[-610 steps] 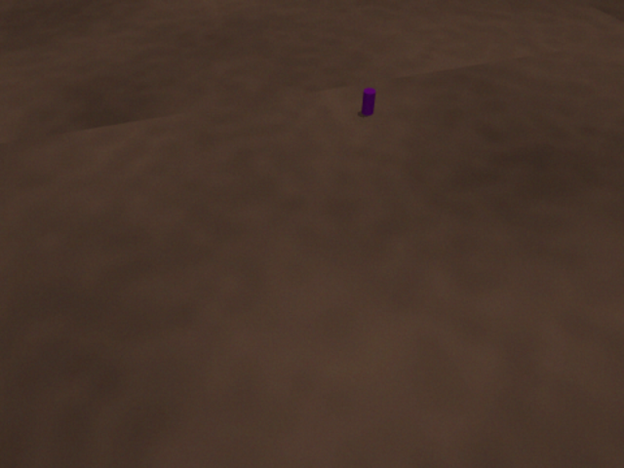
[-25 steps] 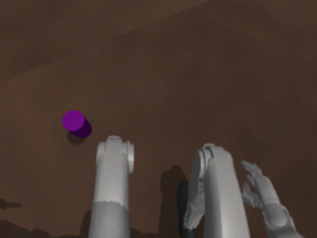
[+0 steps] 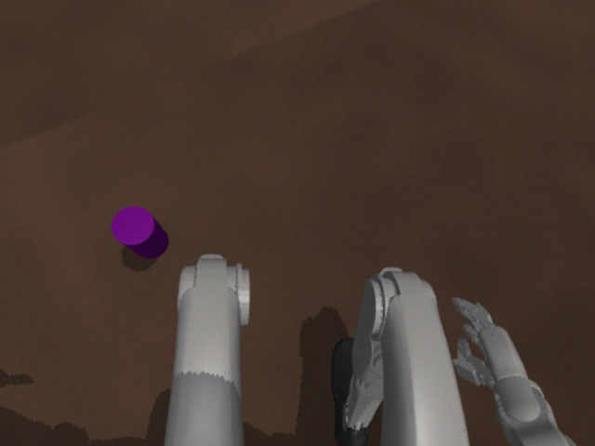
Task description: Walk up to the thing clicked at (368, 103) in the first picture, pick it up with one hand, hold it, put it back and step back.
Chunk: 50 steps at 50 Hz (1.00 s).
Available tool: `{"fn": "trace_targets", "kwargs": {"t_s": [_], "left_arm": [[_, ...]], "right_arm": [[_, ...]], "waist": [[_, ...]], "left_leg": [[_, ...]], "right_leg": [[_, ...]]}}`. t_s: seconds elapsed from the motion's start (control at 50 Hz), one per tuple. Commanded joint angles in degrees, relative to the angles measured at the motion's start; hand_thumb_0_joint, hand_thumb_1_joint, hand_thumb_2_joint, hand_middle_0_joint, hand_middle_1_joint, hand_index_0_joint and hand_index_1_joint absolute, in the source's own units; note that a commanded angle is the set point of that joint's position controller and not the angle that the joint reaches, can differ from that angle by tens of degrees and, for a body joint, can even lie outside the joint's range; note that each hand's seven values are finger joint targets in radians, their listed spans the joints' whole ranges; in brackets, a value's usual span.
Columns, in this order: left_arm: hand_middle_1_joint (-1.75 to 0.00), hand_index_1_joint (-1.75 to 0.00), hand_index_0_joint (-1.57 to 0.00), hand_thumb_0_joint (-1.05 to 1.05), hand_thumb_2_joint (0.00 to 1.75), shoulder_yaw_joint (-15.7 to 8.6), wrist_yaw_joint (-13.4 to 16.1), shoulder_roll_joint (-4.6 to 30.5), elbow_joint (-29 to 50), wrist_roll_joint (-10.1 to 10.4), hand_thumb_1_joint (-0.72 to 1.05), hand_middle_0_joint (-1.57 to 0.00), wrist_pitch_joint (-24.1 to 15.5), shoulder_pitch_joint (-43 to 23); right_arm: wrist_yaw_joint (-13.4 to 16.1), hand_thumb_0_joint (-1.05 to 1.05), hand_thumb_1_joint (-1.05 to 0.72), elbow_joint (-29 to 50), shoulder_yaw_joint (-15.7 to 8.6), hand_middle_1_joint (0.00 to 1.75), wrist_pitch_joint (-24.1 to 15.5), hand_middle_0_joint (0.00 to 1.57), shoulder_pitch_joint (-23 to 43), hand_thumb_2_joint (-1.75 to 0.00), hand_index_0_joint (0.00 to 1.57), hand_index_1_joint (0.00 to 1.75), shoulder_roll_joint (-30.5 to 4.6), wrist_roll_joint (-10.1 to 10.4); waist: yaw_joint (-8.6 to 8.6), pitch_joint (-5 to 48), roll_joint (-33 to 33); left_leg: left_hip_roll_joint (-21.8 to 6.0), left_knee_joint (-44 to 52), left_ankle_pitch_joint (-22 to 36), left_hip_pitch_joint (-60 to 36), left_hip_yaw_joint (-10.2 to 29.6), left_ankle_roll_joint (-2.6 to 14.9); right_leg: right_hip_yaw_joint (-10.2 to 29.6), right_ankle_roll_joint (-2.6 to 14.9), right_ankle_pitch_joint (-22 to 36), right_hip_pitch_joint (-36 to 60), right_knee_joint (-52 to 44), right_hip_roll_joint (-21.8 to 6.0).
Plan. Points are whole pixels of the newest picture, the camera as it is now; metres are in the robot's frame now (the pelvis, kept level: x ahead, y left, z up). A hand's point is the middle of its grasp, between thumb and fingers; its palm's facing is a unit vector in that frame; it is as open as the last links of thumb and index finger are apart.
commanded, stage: go down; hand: left
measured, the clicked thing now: (143, 234) +0.39 +0.31 -0.30
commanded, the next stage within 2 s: none
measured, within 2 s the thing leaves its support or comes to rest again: neither
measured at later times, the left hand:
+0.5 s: hand out of the picture +0.25 +0.49 +0.02, palm faces +0.45 -0.89 -0.08, open 17.4 cm
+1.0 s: hand out of the picture +0.25 +0.49 +0.02, palm faces +0.45 -0.89 -0.06, open 17.4 cm
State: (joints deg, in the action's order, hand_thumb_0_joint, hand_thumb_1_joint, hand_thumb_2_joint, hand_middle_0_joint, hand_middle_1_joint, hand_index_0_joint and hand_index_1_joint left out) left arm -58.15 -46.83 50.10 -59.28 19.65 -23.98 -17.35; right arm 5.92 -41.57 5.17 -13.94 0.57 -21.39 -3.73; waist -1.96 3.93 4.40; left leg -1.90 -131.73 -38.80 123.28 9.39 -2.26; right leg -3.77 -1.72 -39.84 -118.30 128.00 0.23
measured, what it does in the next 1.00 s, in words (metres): stands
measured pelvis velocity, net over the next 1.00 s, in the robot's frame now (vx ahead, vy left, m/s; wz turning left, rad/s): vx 0.00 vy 0.00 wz -0.01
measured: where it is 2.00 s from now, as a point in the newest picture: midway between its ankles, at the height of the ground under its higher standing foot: (281, 411)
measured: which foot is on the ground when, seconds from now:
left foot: down 0.00-1.00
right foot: down 0.00-1.00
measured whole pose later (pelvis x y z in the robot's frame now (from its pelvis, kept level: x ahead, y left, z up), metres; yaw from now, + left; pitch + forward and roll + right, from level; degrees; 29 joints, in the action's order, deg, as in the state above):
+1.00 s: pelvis +0.00 +0.00 -0.01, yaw +0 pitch +29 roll -7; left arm -61.0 -49.5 52.4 -62.5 22.1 -26.3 -20.2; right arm 5.6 -41.5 6.7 -13.4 0.9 -22.1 -3.9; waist -1.6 2.8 4.8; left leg -1.8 -134.1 -38.7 124.8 9.9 -2.3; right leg -3.9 -1.9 -39.6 -119.8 130.1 0.6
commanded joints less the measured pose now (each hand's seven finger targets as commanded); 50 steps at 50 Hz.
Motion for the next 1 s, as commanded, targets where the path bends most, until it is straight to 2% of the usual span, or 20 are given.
{"fn": "trace_targets", "kwargs": {"t_s": [0.0, 0.02, 0.08, 0.14, 0.22, 0.26, 0.28, 0.42, 0.44, 0.56, 0.62, 0.66, 0.72, 0.76, 0.8, 0.86, 0.88, 0.94, 0.96, 0.98], "left_arm": [[-0.11, -0.13, -0.04, 0.00, 0.16, -5.2, 0.7, 25.1, 11.0, 2.5, -0.55, -0.06, -2.5, -1.8], [-0.11, -0.12, -0.05, 0.00, 0.15, -5.1, 0.7, 23.9, 10.3, 2.7, -0.55, -0.06, -2.4, -1.1], [-0.11, -0.13, -0.05, 0.00, 0.16, -6.0, 0.8, 26.0, 11.7, 2.7, -0.56, -0.06, -2.5, -2.1], [-0.11, -0.13, -0.05, 0.00, 0.15, -5.4, 0.8, 24.9, 10.7, 2.8, -0.57, -0.06, -2.6, -3.0], [-0.10, -0.12, -0.04, 0.00, 0.15, -6.6, 0.6, 27.5, 9.1, 2.4, -0.56, -0.06, -2.9, -3.8], [-0.11, -0.13, -0.05, 0.00, 0.16, -5.5, 0.1, 25.3, 7.4, 2.6, -0.57, -0.06, -3.0, -3.4], [-0.11, -0.12, -0.04, 0.00, 0.16, -6.1, -0.1, 26.7, 8.4, 2.6, -0.55, -0.05, -3.3, -4.0], [-0.11, -0.13, -0.04, 0.00, 0.16, -6.4, -1.1, 27.9, 8.0, 3.2, -0.56, -0.05, -4.1, -5.3], [-0.10, -0.12, -0.05, 0.00, 0.15, -6.1, -1.2, 26.9, 6.6, 3.3, -0.57, -0.06, -3.9, -5.1], [-0.11, -0.13, -0.04, 0.00, 0.15, -7.0, -1.1, 29.0, 10.0, 3.2, -0.55, -0.06, -4.0, -5.6], [-0.10, -0.12, -0.04, 0.00, 0.16, -6.4, -1.0, 27.4, 9.8, 3.5, -0.54, -0.05, -3.7, -5.4], [-0.10, -0.12, -0.04, 0.00, 0.16, -7.2, -0.8, 28.4, 8.7, 3.8, -0.54, -0.06, -3.6, -5.5], [-0.10, -0.12, -0.04, 0.00, 0.16, -7.2, -1.2, 28.4, 8.2, 3.8, -0.55, -0.05, -4.0, -4.8], [-0.11, -0.13, -0.03, 0.00, 0.17, -5.7, -1.8, 25.8, 6.9, 4.3, -0.55, -0.05, -4.1, -4.8], [-0.11, -0.13, -0.03, 0.00, 0.17, -7.5, -1.8, 28.2, 7.5, 4.7, -0.57, -0.05, -4.5, -5.0], [-0.10, -0.13, -0.03, 0.00, 0.17, -5.8, -2.5, 25.5, 6.1, 4.7, -0.55, -0.05, -4.7, -4.7], [-0.11, -0.14, -0.03, 0.00, 0.17, -7.1, -2.4, 27.7, 7.0, 4.8, -0.57, -0.05, -5.0, -6.0], [-0.11, -0.14, -0.04, 0.00, 0.17, -7.2, -2.4, 28.7, 8.5, 4.8, -0.57, -0.05, -5.5, -7.2], [-0.11, -0.13, -0.04, 0.00, 0.17, -7.4, -2.6, 28.9, 8.7, 4.8, -0.57, -0.05, -5.7, -7.1], [-0.11, -0.13, -0.04, 0.00, 0.17, -6.8, -2.7, 27.1, 7.3, 4.9, -0.56, -0.05, -5.6, -5.7]], "right_arm": [[1.1, 0.00, -0.89, 4.3, -5.3, 0.30, -1.5, 0.20, -4.7, -0.90, 0.20, 0.30, -13.8, 0.4], [1.0, 0.00, -0.89, 4.3, -5.3, 0.30, -1.4, 0.20, -4.6, -0.90, 0.20, 0.30, -13.9, 0.5], [1.1, 0.00, -0.89, 4.2, -5.2, 0.30, -1.2, 0.20, -4.6, -0.90, 0.20, 0.30, -13.8, 0.5], [1.1, 0.00, -0.89, 4.5, -5.1, 0.30, -1.2, 0.20, -4.4, -0.90, 0.20, 0.30, -13.8, 0.6], [1.1, 0.00, -0.89, 4.5, -4.6, 0.30, -1.1, 0.20, -4.5, -0.90, 0.20, 0.30, -13.8, 0.4], [1.1, 0.00, -0.89, 4.3, -4.6, 0.30, -1.0, 0.20, -4.5, -0.90, 0.20, 0.30, -14.1, 0.3], [1.1, 0.00, -0.89, 4.2, -4.7, 0.30, -1.0, 0.20, -4.0, -0.90, 0.20, 0.30, -14.3, 0.2], [1.0, 0.00, -0.89, 4.7, -4.4, 0.30, -1.3, 0.20, -3.8, -0.90, 0.20, 0.30, -14.3, 0.1], [1.0, 0.00, -0.89, 4.3, -4.3, 0.30, -1.3, 0.20, -4.3, -0.90, 0.20, 0.30, -14.2, 0.2], [1.0, 0.00, -0.89, 3.9, -4.5, 0.30, -1.1, 0.20, -4.4, -0.90, 0.20, 0.30, -14.7, 0.2], [1.0, 0.00, -0.89, 3.6, -4.5, 0.30, -1.1, 0.20, -4.3, -0.91, 0.20, 0.30, -14.6, 0.5], [1.0, 0.00, -0.89, 3.9, -4.3, 0.30, -1.0, 0.20, -4.1, -0.91, 0.20, 0.30, -14.3, 0.6], [1.1, 0.00, -0.89, 4.0, -4.0, 0.30, -1.0, 0.20, -3.8, -0.91, 0.20, 0.30, -14.4, 0.3], [1.1, 0.00, -0.89, 3.6, -4.2, 0.30, -1.1, 0.20, -4.2, -0.91, 0.20, 0.30, -14.6, 0.3], [1.0, 0.00, -0.89, 4.5, -3.9, 0.30, -1.2, 0.20, -3.2, -0.91, 0.20, 0.30, -14.3, 0.3], [0.8, 0.00, -0.89, 3.2, -4.0, 0.30, -1.2, 0.20, -4.4, -0.91, 0.20, 0.30, -14.7, 0.1], [0.8, 0.00, -0.89, 4.0, -4.0, 0.30, -1.3, 0.20, -3.7, -0.90, 0.20, 0.30, -14.8, 0.2], [1.0, 0.00, -0.89, 4.0, -3.7, 0.30, -1.1, 0.20, -3.8, -0.91, 0.20, 0.30, -14.9, 0.0], [1.0, 0.00, -0.89, 4.2, -3.7, 0.30, -1.2, 0.20, -3.4, -0.91, 0.20, 0.30, -14.8, 0.0], [0.9, 0.00, -0.89, 4.0, -3.7, 0.30, -1.2, 0.20, -3.7, -0.91, 0.20, 0.30, -14.9, 0.0]], "waist": [[-3.95, 33.9, -15.1], [-3.69, 33.5, -15.3], [-4.32, 34.5, -15.7], [-2.97, 32.7, -14.8], [-3.37, 33.0, -14.3], [-2.57, 31.7, -14.6], [-3.35, 31.8, -15.3], [-2.96, 33.0, -14.3], [-2.67, 32.5, -13.4], [-3.74, 34.2, -17.3], [-3.30, 32.4, -16.4], [-3.49, 32.0, -15.2], [-3.37, 32.9, -16.1], [-2.18, 31.0, -14.9], [-3.13, 32.1, -13.3], [-2.39, 31.8, -14.7], [-2.67, 31.7, -14.5], [-2.81, 32.9, -15.6], [-3.11, 33.2, -16.1], [-2.41, 32.6, -15.8]], "left_leg": [[-0.2, 19.3, 5.8, -26.7, -5.3, 2.91], [-0.2, 19.6, 5.9, -27.1, -5.0, 2.82], [-0.3, 19.6, 5.8, -27.5, -4.8, 2.74], [-0.1, 19.1, 4.9, -25.9, -5.0, 3.00], [-0.1, 18.6, 5.1, -25.4, -5.2, 3.07], [-0.1, 18.4, 5.4, -25.6, -5.0, 2.98], [-0.1, 18.6, 4.6, -25.7, -5.0, 2.95], [0.0, 17.6, 3.6, -24.1, -5.5, 3.10], [-0.1, 17.5, 3.7, -24.1, -5.4, 3.06], [-0.3, 18.6, 3.9, -27.4, -4.7, 2.70], [-0.2, 19.1, 2.6, -25.8, -4.6, 2.80], [-0.1, 18.6, 2.3, -24.5, -4.9, 2.93], [0.0, 17.5, 5.2, -25.4, -5.1, 2.88], [0.0, 17.2, 4.4, -24.2, -4.9, 2.98], [0.1, 16.5, 4.7, -22.8, -5.4, 3.19], [-0.2, 16.8, 5.1, -25.0, -4.7, 2.86], [-0.2, 17.0, 4.1, -24.4, -4.4, 2.92], [-0.1, 16.7, 4.2, -25.2, -4.7, 2.84], [-0.2, 16.7, 4.1, -25.3, -4.9, 2.82], [-0.1, 16.7, 4.6, -25.4, -4.6, 2.80]], "right_leg": [[-3.2, 3.83, 5.1, 13.5, -11.9, 2.1], [-3.4, 3.88, 5.3, 12.9, -11.4, 2.1], [-3.3, 3.88, 5.1, 13.2, -11.4, 2.1], [-3.3, 3.84, 4.4, 12.8, -11.6, 2.1], [-3.0, 3.76, 4.3, 13.7, -11.9, 2.1], [-3.4, 3.83, 4.6, 12.3, -11.2, 2.1], [-3.3, 3.85, 4.1, 11.5, -11.0, 2.1], [-3.0, 3.62, 2.9, 13.4, -11.7, 2.2], [-3.2, 3.61, 3.0, 13.3, -11.5, 2.3], [-3.6, 3.92, 4.1, 11.7, -10.0, 2.3], [-3.7, 3.86, 2.9, 10.7, -10.1, 2.3], [-3.4, 3.78, 2.3, 11.6, -10.8, 2.4], [-3.4, 3.89, 4.7, 11.7, -10.0, 2.2], [-3.7, 3.77, 4.0, 11.1, -10.2, 2.3], [-3.1, 3.60, 3.9, 12.9, -11.1, 2.2], [-3.9, 3.87, 4.2, 10.7, -9.5, 2.4], [-3.9, 3.85, 3.5, 10.8, -9.7, 2.4], [-3.7, 3.82, 3.8, 11.7, -9.7, 2.4], [-3.6, 3.84, 3.8, 11.6, -9.5, 2.4], [-4.0, 3.82, 4.2, 11.3, -9.3, 2.4]]}}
